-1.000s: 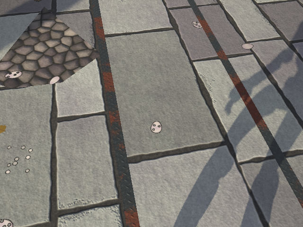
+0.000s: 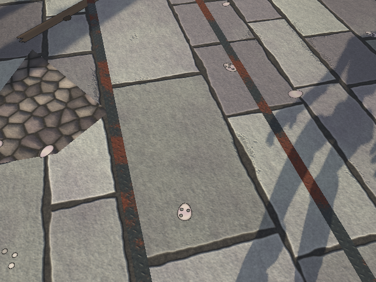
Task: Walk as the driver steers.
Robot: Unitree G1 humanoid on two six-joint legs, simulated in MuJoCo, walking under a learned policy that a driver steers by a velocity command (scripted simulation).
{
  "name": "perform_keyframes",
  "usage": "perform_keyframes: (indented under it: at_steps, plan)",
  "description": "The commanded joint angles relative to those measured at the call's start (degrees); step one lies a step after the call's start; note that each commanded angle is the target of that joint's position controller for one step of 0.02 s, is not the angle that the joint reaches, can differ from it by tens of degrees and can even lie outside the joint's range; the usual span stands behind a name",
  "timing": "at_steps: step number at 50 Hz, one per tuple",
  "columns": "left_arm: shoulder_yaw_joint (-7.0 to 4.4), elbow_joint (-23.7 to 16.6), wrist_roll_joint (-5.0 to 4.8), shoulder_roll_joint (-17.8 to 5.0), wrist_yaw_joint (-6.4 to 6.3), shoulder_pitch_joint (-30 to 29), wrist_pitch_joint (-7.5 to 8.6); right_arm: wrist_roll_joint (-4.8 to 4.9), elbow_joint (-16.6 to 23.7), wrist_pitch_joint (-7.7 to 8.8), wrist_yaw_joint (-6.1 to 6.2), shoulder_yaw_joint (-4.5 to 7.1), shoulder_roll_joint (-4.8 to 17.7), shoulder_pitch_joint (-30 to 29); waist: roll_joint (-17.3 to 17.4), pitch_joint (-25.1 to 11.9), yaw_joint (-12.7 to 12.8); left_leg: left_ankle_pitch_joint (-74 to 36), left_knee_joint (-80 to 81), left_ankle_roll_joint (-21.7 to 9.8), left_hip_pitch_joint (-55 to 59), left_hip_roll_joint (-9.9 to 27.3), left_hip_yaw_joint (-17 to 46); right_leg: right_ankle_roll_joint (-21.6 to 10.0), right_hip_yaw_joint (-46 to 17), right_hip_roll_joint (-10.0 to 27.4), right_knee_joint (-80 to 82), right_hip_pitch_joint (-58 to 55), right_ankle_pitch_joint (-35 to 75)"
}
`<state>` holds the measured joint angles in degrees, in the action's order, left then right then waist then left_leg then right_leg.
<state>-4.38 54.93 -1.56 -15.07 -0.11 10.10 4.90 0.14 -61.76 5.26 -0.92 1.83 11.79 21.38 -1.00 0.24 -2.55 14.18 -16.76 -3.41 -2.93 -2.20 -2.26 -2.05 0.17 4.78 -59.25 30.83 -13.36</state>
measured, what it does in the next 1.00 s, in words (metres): walks ahead, turning left: right foot, then left foot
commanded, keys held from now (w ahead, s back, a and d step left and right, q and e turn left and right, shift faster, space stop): w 0.22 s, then w+q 0.78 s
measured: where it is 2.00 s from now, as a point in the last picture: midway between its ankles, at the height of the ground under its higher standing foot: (123, 167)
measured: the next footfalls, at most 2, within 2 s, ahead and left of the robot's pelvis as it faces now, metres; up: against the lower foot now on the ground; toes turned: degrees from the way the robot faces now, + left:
right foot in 0.28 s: +0.33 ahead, -0.16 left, +0.00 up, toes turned -2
left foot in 0.86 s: +0.59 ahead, +0.12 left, +0.00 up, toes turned +21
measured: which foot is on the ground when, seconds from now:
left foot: down 0.00-0.28, up 0.30-0.84, down 0.86-1.00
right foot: up 0.00-0.26, down 0.28-0.86, up 0.88-1.00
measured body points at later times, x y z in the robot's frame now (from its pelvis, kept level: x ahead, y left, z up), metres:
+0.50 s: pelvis +0.26 -0.08 +0.00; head +0.28 -0.08 +0.45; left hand +0.29 +0.19 -0.14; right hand +0.36 -0.35 -0.14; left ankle +0.28 +0.09 -0.66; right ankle +0.29 -0.16 -0.75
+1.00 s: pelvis +0.53 +0.03 -0.01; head +0.56 +0.05 +0.44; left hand +0.54 +0.33 -0.13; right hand +0.73 -0.18 -0.13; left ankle +0.55 +0.10 -0.75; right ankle +0.52 -0.15 -0.65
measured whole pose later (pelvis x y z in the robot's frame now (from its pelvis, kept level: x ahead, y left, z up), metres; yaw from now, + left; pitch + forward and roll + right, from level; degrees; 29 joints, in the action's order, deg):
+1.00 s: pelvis +0.53 +0.03 -0.01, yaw +23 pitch +1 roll +0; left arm -3.6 50.0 -1.0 -16.0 -0.2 9.3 7.4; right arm 0.7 -47.1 3.2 -1.7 5.1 15.0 12.4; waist -0.7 3.4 -0.7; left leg 9.5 -26.6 -6.2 -18.2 -5.6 -1.0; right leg -0.2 -1.8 4.4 -69.2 25.9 -20.6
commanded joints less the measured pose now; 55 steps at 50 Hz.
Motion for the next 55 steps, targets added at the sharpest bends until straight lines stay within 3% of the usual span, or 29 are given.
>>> perform_keyframes:
  at_steps: [1,5,9,10,12,13,14,15,16,17,19,20,22,26,29,32,37,40,41,42,43,44,45,46,47,48,49,52,55]
  plan:
    - [0.21,-5.1,0.45,-0.8,0.23,-7.6,0.09,-0.19,2.2,0.02,1.23,1.23,9.4,1.0,4.2,4.9,-0.3,-15.6,9.8,-8.2,2.7,14.6,11.5,1.9,-0.3,1.6,10.6,10.8,5.8]
    - [0.98,-7.3,0.06,-0.9,1.02,-14.7,0.12,0.11,1.9,-0.21,1.73,1.63,10.3,3.0,5.7,6.6,-1.8,-13.3,11.7,-7.5,-0.8,13.8,7.6,2.2,1.7,-0.6,22.7,5.3,14.0]
    - [1.07,-9.2,-0.23,-2.3,2.11,-18.1,0.46,0.92,0.8,-0.62,1.82,2.15,10.2,4.6,5.5,8.0,-1.1,-16.4,10.0,-6.7,4.3,16.8,6.6,-0.3,0.4,-0.8,27.5,4.6,14.1]
    - [0.83,-9.3,-0.22,-3.1,2.34,-17.5,0.61,0.94,0.9,-0.82,1.84,2.41,10.6,4.2,5.6,7.3,-0.2,-19.7,8.3,-6.2,5.9,17.4,6.3,-1.1,0.6,-1.2,28.4,3.1,12.7]
    - [-0.57,-8.1,0.00,-5.9,2.29,-11.4,0.80,0.78,1.5,-1.32,1.77,2.82,11.6,2.8,6.9,2.4,4.0,-37.9,-0.4,-4.8,6.5,16.9,5.2,-3.0,2.5,-4.2,28.6,-8.0,9.6]
    - [-2.00,-5.2,-0.11,-8.1,1.89,-1.6,0.74,0.52,1.9,-1.74,1.71,2.46,10.7,2.0,6.7,-3.0,8.9,-43.4,-11.4,-3.4,3.3,14.2,3.8,-4.4,3.2,-5.7,28.9,-20.4,8.9]
    - [-3.22,-2.8,0.44,-11.7,1.22,9.9,0.68,-0.22,3.4,-1.91,1.58,1.58,9.0,1.6,3.0,-11.0,13.0,-31.4,-28.4,-1.5,-8.9,11.0,2.5,-7.4,-6.1,2.5,27.8,-38.5,5.4]
    - [-3.85,-1.3,1.41,-16.1,1.32,14.7,0.52,0.15,4.0,-1.01,1.23,-0.65,0.2,9.1,-12.9,-20.8,8.7,8.7,-50.5,2.3,-29.4,-0.2,1.7,-15.8,-34.5,18.1,36.1,-56.0,-9.7]
    - [-2.28,-1.7,1.17,-11.0,1.50,13.4,0.78,1.77,3.5,0.32,1.04,0.43,5.1,6.2,-10.8,-20.1,10.2,17.8,-59.3,1.3,-34.8,0.6,10.5,-15.2,-43.5,18.7,43.8,-52.6,-16.9]
    - [-1.33,-2.3,0.95,-8.2,1.39,7.6,1.20,3.25,5.6,0.99,1.08,1.70,9.0,0.7,-8.6,-10.5,8.8,13.8,-61.7,0.2,-39.1,3.6,9.8,-11.9,-34.3,17.2,44.8,-44.5,-15.4]
    - [-0.17,-3.3,1.61,-4.3,1.66,-0.7,2.04,2.32,6.4,0.78,2.03,2.41,8.8,-3.1,-3.0,-3.1,5.0,4.2,-56.5,-0.4,-34.2,8.9,8.3,-8.6,-19.5,13.2,47.7,-28.3,-3.2]
    - [0.28,-3.0,2.20,-2.7,1.81,-2.4,2.38,2.04,5.9,-0.14,2.15,2.72,7.6,-1.4,-3.9,-2.1,2.8,1.9,-54.2,-0.5,-30.3,10.5,8.9,-7.4,-13.8,11.1,49.2,-23.8,0.3]
    - [0.32,-1.8,2.37,-2.1,1.73,-2.0,2.54,2.22,5.6,-1.85,2.01,2.78,4.9,0.2,-4.4,-0.9,1.4,0.9,-51.8,-0.7,-27.7,11.2,8.6,-7.4,-8.0,9.8,51.6,-19.7,3.3]
    - [-0.35,-0.5,2.73,-5.0,0.20,0.3,2.62,1.65,8.8,-3.26,2.03,3.52,5.7,-6.2,-2.1,2.9,1.4,-7.5,-45.0,0.6,-36.0,11.3,10.0,-8.3,-1.7,10.2,54.4,-20.1,7.1]
    - [-0.41,-0.4,2.86,-5.9,-0.78,2.1,2.24,1.26,10.4,-2.68,0.99,3.60,5.6,-10.1,-1.3,3.5,2.2,-15.7,-36.5,1.3,-38.4,10.3,9.0,-7.5,3.1,9.6,54.5,-23.1,10.6]
    - [-0.52,-0.2,2.38,-6.9,-1.45,4.7,1.70,0.93,12.8,-2.43,-0.21,2.85,4.5,-16.6,-0.2,5.2,4.4,-19.3,-28.7,1.4,-38.2,9.8,4.6,-6.7,7.5,9.6,54.7,-25.7,12.9]
    - [-1.22,0.8,1.38,-8.6,-1.48,10.0,-0.39,1.15,18.0,-2.39,-2.23,1.90,3.7,-24.3,0.0,7.0,6.8,-12.6,-21.3,-0.5,-41.3,8.3,-0.1,-6.3,11.3,12.4,49.0,-37.0,22.8]
    - [-1.97,-0.6,0.77,-11.1,-1.83,7.7,-1.51,1.37,19.3,-2.69,-2.97,3.19,6.7,-20.4,-3.8,2.1,2.6,-4.0,-20.7,-3.4,-30.2,2.9,-5.3,-4.6,13.8,12.7,37.9,-38.7,51.3]
    - [-2.15,-1.1,0.68,-11.8,-1.97,6.7,-2.00,1.66,18.4,-2.76,-2.94,4.38,8.9,-14.4,-4.7,-1.4,-0.9,-2.1,-20.2,-5.0,-22.3,0.4,-6.4,-3.8,14.4,12.1,29.2,-37.6,58.2]
    - [-1.98,-1.7,0.43,-11.7,-2.01,5.5,-2.21,1.82,16.2,-2.78,-2.31,6.36,12.4,-5.0,-3.7,-6.3,-6.0,-5.9,-15.5,-7.3,-8.2,-1.9,-5.6,-1.8,15.4,9.9,16.5,-32.1,55.0]
    - [-1.15,-3.2,1.69,-9.5,-1.90,6.3,-1.54,1.71,14.5,-3.41,-0.79,8.33,18.1,2.8,4.4,-11.6,-7.9,-4.5,-13.7,-10.9,9.1,7.0,9.7,1.0,15.3,6.8,-2.1,-16.5,30.9]
    - [1.21,-6.6,2.18,-1.2,-0.80,9.7,0.80,1.67,16.3,-2.91,-0.62,8.56,22.3,-0.5,16.6,-17.3,-0.7,3.3,-4.4,-23.3,25.9,21.1,45.4,4.6,6.4,-7.3,-22.7,8.3,-18.0]
    - [0.35,-8.2,-0.30,-6.4,0.20,2.4,3.71,0.62,16.4,-2.45,-0.81,6.91,17.3,2.1,8.8,-19.9,-4.9,4.6,1.8,-21.8,27.2,21.8,49.2,2.6,-5.4,-5.7,-25.3,14.8,-17.8]
    - [0.06,-9.5,-1.96,-7.4,0.55,-1.6,4.82,0.22,16.3,-1.72,-0.68,6.06,13.8,0.2,6.7,-12.6,-4.5,0.2,1.2,-18.7,21.8,19.9,39.3,0.7,-5.3,-2.7,-22.7,18.0,-13.3]
    - [0.10,-8.9,-1.06,-6.9,0.17,-1.2,5.04,0.56,17.1,-1.10,-0.83,5.40,11.5,-4.3,0.8,-7.4,-1.1,-6.4,1.0,-16.3,12.1,16.9,31.4,0.4,-5.3,0.2,-16.4,14.9,-8.9]
    - [-0.58,-8.1,0.56,-7.7,-0.30,-0.8,4.46,0.70,18.1,-0.88,-0.69,4.69,9.2,-8.2,0.4,-5.2,1.1,-11.5,1.4,-14.5,4.6,14.5,25.6,0.9,-5.1,2.0,-11.0,10.3,-6.8]
    - [-0.93,-7.9,1.05,-7.9,-0.26,0.5,3.52,0.30,19.1,-0.82,-0.41,4.26,8.4,-10.1,1.1,-4.0,2.8,-14.4,2.7,-14.2,-0.6,13.1,23.2,1.5,-5.3,3.0,-8.5,6.5,-5.3]
    - [-0.79,-9.4,2.23,-6.1,-0.42,-0.9,1.67,0.62,19.2,-0.61,0.62,4.80,11.3,-8.6,1.1,-2.0,3.9,-20.5,4.8,-14.4,-7.6,11.6,19.5,4.4,-3.6,2.4,0.2,4.4,-1.4]
    - [0.01,-11.3,2.34,-4.4,-0.36,-7.2,1.43,0.75,18.8,-0.82,1.64,5.01,12.3,-6.3,3.3,-0.2,1.8,-20.2,5.0,-11.9,-10.3,8.5,14.4,5.7,-2.1,0.5,14.7,3.7,10.4]
Keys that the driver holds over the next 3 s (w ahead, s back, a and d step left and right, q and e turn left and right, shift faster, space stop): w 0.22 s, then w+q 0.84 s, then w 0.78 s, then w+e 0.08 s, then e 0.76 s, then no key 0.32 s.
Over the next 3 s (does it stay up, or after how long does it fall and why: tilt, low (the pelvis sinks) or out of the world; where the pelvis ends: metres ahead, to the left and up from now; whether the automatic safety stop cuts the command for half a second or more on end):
stays up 1.20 0.39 -0.01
